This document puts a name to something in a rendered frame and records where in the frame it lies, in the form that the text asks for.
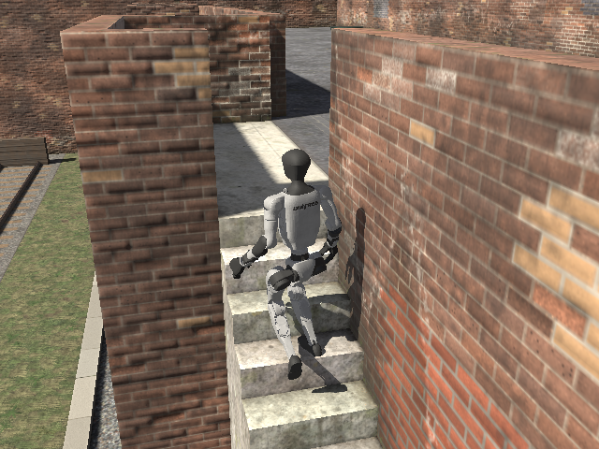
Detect stairs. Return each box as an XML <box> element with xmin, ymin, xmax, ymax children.
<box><xmin>218</xmin><ymin>210</ymin><xmax>383</xmax><ymax>449</ymax></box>

